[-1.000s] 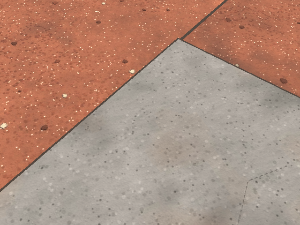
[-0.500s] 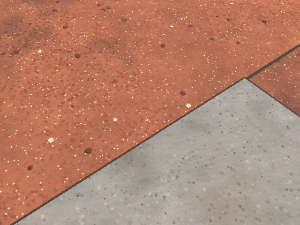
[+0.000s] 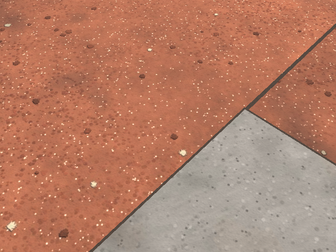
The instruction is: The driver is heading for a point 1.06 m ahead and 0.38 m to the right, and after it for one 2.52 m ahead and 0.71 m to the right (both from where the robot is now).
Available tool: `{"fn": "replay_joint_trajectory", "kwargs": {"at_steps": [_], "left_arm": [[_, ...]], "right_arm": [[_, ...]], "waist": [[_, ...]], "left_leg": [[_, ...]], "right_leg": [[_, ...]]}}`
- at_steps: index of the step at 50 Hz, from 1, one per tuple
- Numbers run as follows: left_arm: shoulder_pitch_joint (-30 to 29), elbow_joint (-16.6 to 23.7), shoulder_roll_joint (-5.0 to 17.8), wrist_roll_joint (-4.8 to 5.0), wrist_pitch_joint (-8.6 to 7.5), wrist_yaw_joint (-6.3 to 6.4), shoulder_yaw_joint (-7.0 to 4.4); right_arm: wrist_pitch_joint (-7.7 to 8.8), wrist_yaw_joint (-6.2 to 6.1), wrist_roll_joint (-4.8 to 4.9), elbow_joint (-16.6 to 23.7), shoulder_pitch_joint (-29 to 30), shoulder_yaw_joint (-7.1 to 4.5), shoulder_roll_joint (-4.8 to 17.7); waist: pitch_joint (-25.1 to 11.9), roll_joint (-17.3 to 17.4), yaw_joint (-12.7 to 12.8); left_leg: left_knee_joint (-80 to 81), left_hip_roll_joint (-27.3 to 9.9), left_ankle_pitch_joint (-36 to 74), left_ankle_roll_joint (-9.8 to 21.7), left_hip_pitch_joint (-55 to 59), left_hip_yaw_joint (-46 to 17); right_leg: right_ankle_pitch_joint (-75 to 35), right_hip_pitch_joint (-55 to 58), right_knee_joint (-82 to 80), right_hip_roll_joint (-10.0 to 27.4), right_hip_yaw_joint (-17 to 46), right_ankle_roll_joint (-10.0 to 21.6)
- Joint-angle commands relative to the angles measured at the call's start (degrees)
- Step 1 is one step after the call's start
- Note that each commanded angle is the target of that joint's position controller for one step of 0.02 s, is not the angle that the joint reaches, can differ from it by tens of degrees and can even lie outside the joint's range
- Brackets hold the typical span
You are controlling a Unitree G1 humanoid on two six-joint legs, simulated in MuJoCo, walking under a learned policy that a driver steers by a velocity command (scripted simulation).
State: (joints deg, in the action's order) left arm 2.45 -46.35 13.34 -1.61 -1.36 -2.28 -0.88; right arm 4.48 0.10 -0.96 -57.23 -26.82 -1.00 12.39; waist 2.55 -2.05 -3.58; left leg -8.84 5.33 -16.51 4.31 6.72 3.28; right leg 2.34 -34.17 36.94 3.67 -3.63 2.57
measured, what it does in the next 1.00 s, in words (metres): walks ahead, turning right: right foot, then left foot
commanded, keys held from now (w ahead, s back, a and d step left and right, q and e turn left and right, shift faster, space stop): w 0.36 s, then w+e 0.64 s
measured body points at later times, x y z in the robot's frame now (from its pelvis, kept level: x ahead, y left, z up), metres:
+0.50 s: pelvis +0.27 -0.03 +0.01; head +0.30 -0.04 +0.46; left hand +0.20 +0.21 -0.13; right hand +0.44 -0.26 -0.12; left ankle +0.44 +0.12 -0.69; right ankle +0.18 -0.09 -0.74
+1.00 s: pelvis +0.52 -0.01 +0.01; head +0.54 -0.01 +0.46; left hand +0.74 +0.18 -0.11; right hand +0.43 -0.26 -0.13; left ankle +0.49 +0.08 -0.74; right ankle +0.61 -0.19 -0.67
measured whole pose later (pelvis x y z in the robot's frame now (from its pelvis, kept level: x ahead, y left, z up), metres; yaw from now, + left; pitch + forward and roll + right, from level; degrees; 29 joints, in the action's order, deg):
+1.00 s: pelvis +0.52 -0.01 +0.01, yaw -18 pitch +0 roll +1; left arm 6.2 -48.7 14.8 -1.7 0.5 -3.2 -3.7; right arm 5.8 -0.4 -1.2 -55.3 -22.5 -2.9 12.6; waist 2.2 -2.3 -2.1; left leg -13.8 0.9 -13.4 2.4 -0.5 14.2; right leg 2.1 -37.6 49.8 5.5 -1.0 3.0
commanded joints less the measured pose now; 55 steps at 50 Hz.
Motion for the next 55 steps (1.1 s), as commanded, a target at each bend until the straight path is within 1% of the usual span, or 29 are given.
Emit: {"fn": "replay_joint_trajectory", "kwargs": {"at_steps": [1,3,4,5,6,7,8,9,11,14,16,20,25,27,29,30,31,32,33,34,35,36,38,41,44,47,50,53,55], "left_arm": [[-3.8,4.5,4.6,0.09,-1.31,0.51,-0.97],[6.0,1.3,6.1,0.05,-1.94,1.39,-1.91],[16.1,-2.1,7.6,-0.51,-2.52,2.02,-2.74],[26.2,-4.1,12.5,-1.87,-2.80,2.78,-4.09],[26.2,-4.4,16.6,-1.71,-2.37,2.56,-5.11],[21.0,-3.8,13.2,0.80,-1.88,2.11,-4.69],[15.1,-3.0,9.7,1.19,-1.97,1.99,-3.76],[12.7,-3.0,6.8,0.88,-2.41,1.73,-3.07],[12.2,-4.5,4.3,0.94,-3.20,1.96,-2.31],[16.3,-6.9,5.4,1.30,-4.47,1.90,-2.54],[18.4,-8.0,6.0,1.34,-4.59,1.93,-2.67],[22.6,-9.8,5.0,1.45,-4.24,1.98,-2.19],[26.4,-11.2,6.4,1.07,-3.77,2.59,-2.34],[26.4,-11.4,7.0,0.71,-3.47,2.91,-2.56],[24.4,-10.9,8.1,0.43,-3.20,3.23,-3.05],[23.2,-10.6,8.6,0.43,-3.14,3.20,-3.29],[22.1,-10.3,8.2,0.72,-3.12,2.94,-3.23],[21.5,-8.2,5.9,1.39,-3.32,2.67,-2.65],[28.6,-6.8,-0.6,3.64,-3.00,2.75,-1.45],[26.7,-7.9,6.3,1.94,-2.26,3.26,-3.04],[22.6,-7.5,7.2,1.44,-2.04,2.95,-3.72],[20.2,-6.9,5.6,1.37,-1.97,2.45,-3.57],[19.4,-6.6,4.0,0.25,-0.59,1.57,-3.67],[16.9,-5.1,2.6,-0.04,1.17,0.58,-3.63],[11.0,-2.6,2.6,-0.11,1.72,-0.20,-3.43],[5.0,-0.1,2.3,-0.02,1.46,-0.90,-2.87],[-1.2,2.2,1.8,-0.22,1.25,-1.50,-2.12],[-5.1,4.1,2.6,-0.46,1.20,-1.92,-2.09],[-6.2,5.0,3.1,-0.87,1.16,-1.87,-2.26]], "right_arm": [[0.32,-0.79,-0.30,0.6,-1.2,-1.84,9.3],[0.07,-0.97,-0.52,0.2,0.4,-2.09,10.3],[-0.12,-0.92,-0.26,0.3,1.2,-1.96,10.1],[0.02,-0.83,0.15,2.1,0.4,-1.28,7.9],[-0.05,-0.19,1.56,2.1,-7.0,-0.60,2.6],[-0.28,-0.49,-0.03,2.0,-1.5,-2.03,8.4],[0.05,-0.18,0.07,3.5,2.8,-2.27,8.4],[0.22,-0.03,0.14,3.8,4.9,-2.04,7.2],[-1.12,0.52,-1.03,3.1,4.1,-1.75,5.3],[-2.47,1.39,-1.31,3.7,6.2,-1.65,3.8],[-2.86,1.63,-1.28,5.4,11.5,-1.67,4.0],[-2.52,1.75,-0.84,8.8,21.8,-1.27,3.6],[-2.02,1.53,-0.47,11.9,30.2,-0.76,3.6],[-1.61,1.29,-0.27,13.1,31.4,-0.92,4.5],[-0.83,0.99,-0.09,12.9,28.1,-1.39,6.0],[-0.32,0.66,-0.09,11.6,23.2,-1.94,7.1],[0.48,0.06,-0.53,9.0,14.5,-2.72,8.7],[1.13,-0.85,-2.01,7.8,4.8,-3.88,12.8],[0.52,-0.86,-2.70,8.4,3.2,-5.27,18.2],[-0.47,-0.59,-1.39,9.3,6.7,-4.53,13.3],[-0.50,-0.53,-0.92,10.0,11.4,-3.30,8.8],[-0.17,-0.41,-0.91,10.1,13.9,-2.72,6.5],[0.64,-0.78,-0.56,8.9,14.0,-2.22,4.7],[2.19,-0.62,0.21,7.7,11.5,-2.49,5.2],[2.52,-0.55,0.03,6.7,9.2,-2.79,5.8],[2.39,-0.54,-0.21,5.7,7.5,-2.77,5.8],[2.23,-0.77,-0.18,4.9,5.5,-3.09,7.1],[1.50,-1.11,-0.34,3.8,2.7,-3.54,8.4],[0.61,-1.36,-0.37,3.3,1.7,-3.73,9.0]], "waist": [[3.3,5.6,2.4],[-2.1,6.1,6.8],[-7.5,4.6,10.9],[-15.0,-1.3,13.6],[-20.2,-13.2,9.1],[-14.0,-3.2,8.5],[-5.9,-1.5,6.4],[-2.5,0.8,5.1],[-1.0,-0.9,2.3],[-0.4,-0.6,1.6],[1.6,-0.6,2.3],[3.4,-0.6,4.6],[3.1,-1.5,7.2],[2.9,-2.2,7.0],[1.7,-2.6,4.8],[-0.4,-2.5,2.7],[-5.2,0.0,-1.1],[-13.4,5.3,-4.3],[-21.5,18.0,-1.4],[-18.7,11.1,-0.8],[-9.9,6.7,0.8],[-5.5,5.1,1.8],[-2.2,7.3,3.9],[-1.6,6.9,4.9],[0.1,6.5,4.6],[1.7,5.8,3.6],[2.8,5.9,2.1],[3.7,5.8,0.9],[3.8,6.1,1.0]], "left_leg": [[-3.6,-18.0,42.2,5.9,0.1,-5.7],[-15.5,-17.0,56.1,4.3,0.1,-4.2],[-27.2,-14.7,52.2,3.2,-4.9,-2.2],[-45.0,-11.3,30.8,2.2,-17.0,-0.1],[-64.0,0.5,-14.1,0.1,-36.8,-1.1],[-66.9,-3.0,-11.3,1.2,-41.8,-8.2],[-64.7,-5.7,-5.5,1.4,-42.8,-7.5],[-61.6,-7.7,-2.1,1.2,-40.8,-7.0],[-57.0,-9.7,0.0,0.0,-35.3,-6.3],[-53.6,-10.3,2.4,-1.5,-36.1,-4.5],[-49.7,-11.4,6.7,-2.5,-40.6,-3.4],[-37.6,-11.2,14.4,-4.0,-43.3,-1.2],[-26.4,-8.2,17.3,-4.5,-41.2,-0.3],[-24.5,-7.7,14.5,-3.9,-40.0,-1.0],[-21.4,-6.8,10.1,-2.6,-34.5,-1.9],[-19.3,-5.5,8.1,-1.7,-28.1,-1.6],[-15.7,-5.8,10.1,-0.1,-16.5,-1.9],[-15.1,-16.6,4.5,2.6,-1.7,-12.4],[-11.2,-32.0,-0.4,9.3,14.1,-35.9],[-7.4,-30.6,-6.6,9.4,8.8,-40.2],[-6.2,-28.1,-6.7,7.8,0.7,-31.0],[-4.1,-25.6,-1.0,6.6,-5.8,-24.0],[-1.8,-21.8,7.6,4.0,-12.8,-14.2],[0.3,-21.2,14.0,4.1,-14.1,-7.9],[1.7,-20.7,16.2,4.3,-13.2,-2.5],[1.8,-19.6,18.8,4.2,-12.4,2.3],[1.7,-20.0,20.7,3.9,-10.7,5.8],[0.1,-21.7,23.3,3.8,-5.1,7.7],[-3.2,-22.4,30.8,3.3,-1.5,9.6]], "right_leg": [[3.6,1.9,-3.7,-2.2,-1.2,2.6],[7.1,14.6,-6.5,-5.8,-2.4,4.9],[4.9,27.7,-9.5,-5.4,-1.6,6.5],[9.8,42.8,-10.0,7.8,13.0,9.5],[12.2,54.4,-17.5,21.6,41.7,17.6],[16.8,48.2,-20.7,18.3,40.6,15.7],[15.3,39.7,-22.2,16.5,31.3,14.1],[9.2,33.5,-24.4,13.9,25.5,12.7],[2.1,26.5,-26.7,9.7,17.2,10.0],[-3.4,25.4,-28.8,8.4,12.9,10.2],[-3.3,26.2,-30.7,7.6,11.0,9.9],[-8.5,28.1,-30.7,5.4,8.7,8.8],[-16.1,33.7,-26.8,5.5,10.1,8.8],[-19.2,36.1,-24.3,6.8,11.9,8.9],[-22.8,36.9,-20.3,7.5,13.1,7.9],[-26.8,36.3,-15.5,6.8,13.1,7.1],[-26.0,33.2,-5.5,4.1,11.1,6.0],[-12.3,23.7,9.8,0.6,8.7,5.0],[24.6,3.6,28.1,-8.7,2.8,2.6],[27.0,-1.3,34.3,-6.0,6.7,3.5],[21.7,-2.2,34.5,-3.2,7.6,3.7],[18.0,-1.0,32.5,-1.3,7.4,3.4],[15.4,2.2,29.5,0.8,7.0,2.4],[11.9,0.9,28.7,1.4,6.0,1.4],[5.4,-4.3,25.5,2.5,5.3,0.5],[-0.3,-5.2,16.7,2.4,3.7,0.0],[-3.2,-2.9,7.8,1.8,0.5,0.7],[0.3,-2.7,2.8,1.1,-1.6,2.3],[5.4,-1.3,0.2,-0.4,-3.3,4.0]]}}
Keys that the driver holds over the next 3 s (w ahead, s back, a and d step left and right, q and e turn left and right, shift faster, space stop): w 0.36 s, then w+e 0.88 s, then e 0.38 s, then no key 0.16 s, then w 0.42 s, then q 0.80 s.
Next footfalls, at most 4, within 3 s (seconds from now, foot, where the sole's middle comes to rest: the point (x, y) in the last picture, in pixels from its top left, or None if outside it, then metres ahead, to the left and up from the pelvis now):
0.08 right None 0.22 -0.09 -0.77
0.64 left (145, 238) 0.53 0.08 -0.77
1.18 right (209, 190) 0.72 -0.20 -0.77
1.74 left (203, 144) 0.96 -0.21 -0.77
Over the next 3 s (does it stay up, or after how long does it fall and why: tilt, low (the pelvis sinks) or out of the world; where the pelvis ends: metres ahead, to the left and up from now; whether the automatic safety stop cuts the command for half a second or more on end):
stays up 0.92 -0.38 0.00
